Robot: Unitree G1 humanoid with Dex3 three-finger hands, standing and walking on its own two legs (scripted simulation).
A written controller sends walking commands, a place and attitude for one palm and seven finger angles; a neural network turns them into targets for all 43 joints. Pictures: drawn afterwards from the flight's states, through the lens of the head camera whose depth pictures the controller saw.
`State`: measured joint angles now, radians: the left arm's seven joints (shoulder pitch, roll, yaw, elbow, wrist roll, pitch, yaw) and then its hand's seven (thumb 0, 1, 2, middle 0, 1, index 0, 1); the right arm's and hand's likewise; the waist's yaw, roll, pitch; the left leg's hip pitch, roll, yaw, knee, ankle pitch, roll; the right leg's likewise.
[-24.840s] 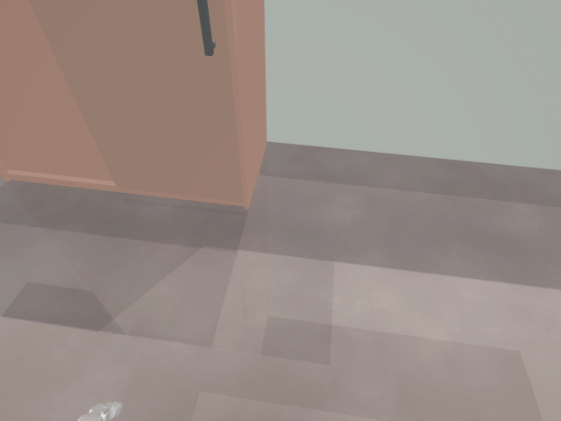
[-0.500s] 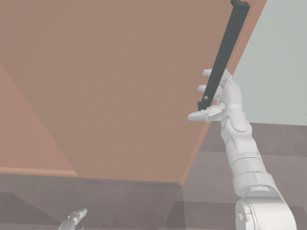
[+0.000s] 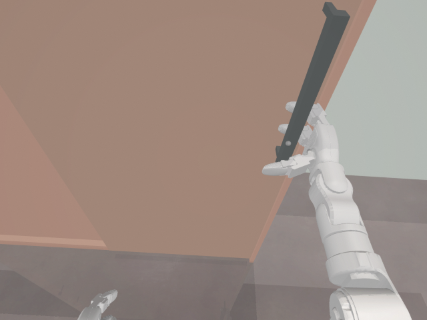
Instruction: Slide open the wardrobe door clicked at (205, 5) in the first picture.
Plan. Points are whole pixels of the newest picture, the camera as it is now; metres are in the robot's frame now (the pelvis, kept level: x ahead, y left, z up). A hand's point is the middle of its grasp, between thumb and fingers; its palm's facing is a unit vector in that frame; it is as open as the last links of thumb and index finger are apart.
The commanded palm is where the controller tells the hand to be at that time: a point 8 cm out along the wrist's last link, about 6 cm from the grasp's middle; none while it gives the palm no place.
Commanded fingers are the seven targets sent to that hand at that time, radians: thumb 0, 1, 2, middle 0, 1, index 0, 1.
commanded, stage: grip the handle and tug to test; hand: right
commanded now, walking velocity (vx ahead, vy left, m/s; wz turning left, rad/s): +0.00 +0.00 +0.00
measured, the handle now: (299, 103) +0.48 -0.11 +0.18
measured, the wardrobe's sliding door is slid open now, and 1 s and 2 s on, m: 0.00 0.00 0.01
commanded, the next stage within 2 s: tug the door sideways, standing still in 1.32 s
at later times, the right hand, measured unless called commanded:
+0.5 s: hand (287, 140) +0.42 -0.09 +0.14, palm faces -0.05 +1.00 -0.01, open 6.9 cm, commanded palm +0.40 -0.14 +0.14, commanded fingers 0.00 -0.90 -0.90 0.45 1.40 0.45 1.40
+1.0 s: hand (286, 140) +0.42 -0.09 +0.14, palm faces -0.05 +1.00 -0.01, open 5.8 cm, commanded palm +0.39 -0.14 +0.14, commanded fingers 0.00 -0.90 -0.90 0.45 1.40 0.45 1.40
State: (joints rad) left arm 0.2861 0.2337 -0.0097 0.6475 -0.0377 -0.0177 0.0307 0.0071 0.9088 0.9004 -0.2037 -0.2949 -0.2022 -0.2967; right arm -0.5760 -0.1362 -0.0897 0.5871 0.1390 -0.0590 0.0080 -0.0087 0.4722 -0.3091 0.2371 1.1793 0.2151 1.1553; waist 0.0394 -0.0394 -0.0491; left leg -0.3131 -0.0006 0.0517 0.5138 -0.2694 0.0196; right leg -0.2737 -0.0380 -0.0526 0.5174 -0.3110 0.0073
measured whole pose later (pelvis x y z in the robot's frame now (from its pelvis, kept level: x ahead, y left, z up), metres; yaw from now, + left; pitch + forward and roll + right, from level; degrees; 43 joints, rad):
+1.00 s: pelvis +0.00 +0.00 +0.00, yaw -1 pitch +5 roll +0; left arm 0.29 0.23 -0.01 0.66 -0.03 0.00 0.04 0.01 0.91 0.90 -0.20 -0.29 -0.20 -0.30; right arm -0.64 -0.13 -0.08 0.65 0.13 -0.06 0.00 0.01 -0.71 -0.80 0.37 1.37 0.36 1.38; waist 0.04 -0.03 -0.04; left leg -0.33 0.00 0.06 0.52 -0.27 0.02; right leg -0.30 -0.03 -0.04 0.53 -0.31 0.00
